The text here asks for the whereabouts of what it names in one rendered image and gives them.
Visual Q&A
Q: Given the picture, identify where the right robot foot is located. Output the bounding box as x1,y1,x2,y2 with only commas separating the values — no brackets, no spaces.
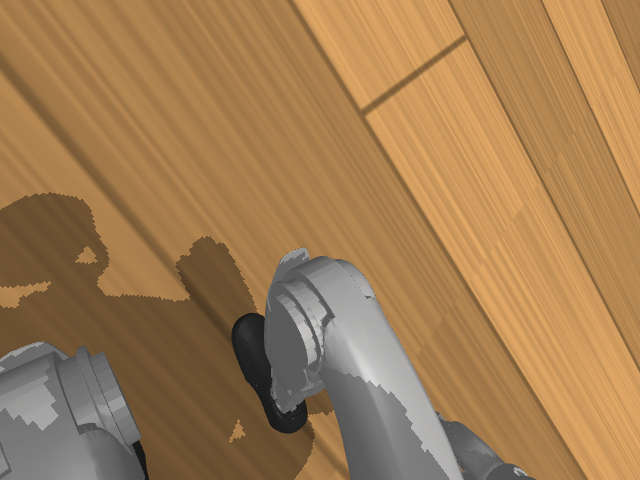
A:
231,313,307,434

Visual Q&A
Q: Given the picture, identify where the left robot foot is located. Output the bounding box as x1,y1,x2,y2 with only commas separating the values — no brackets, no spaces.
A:
132,440,149,480

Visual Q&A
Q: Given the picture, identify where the right robot arm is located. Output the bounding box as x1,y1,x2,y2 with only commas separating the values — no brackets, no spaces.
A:
486,464,536,480

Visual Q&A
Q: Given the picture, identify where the right robot hand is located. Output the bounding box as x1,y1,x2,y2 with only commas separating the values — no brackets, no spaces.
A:
436,411,505,480

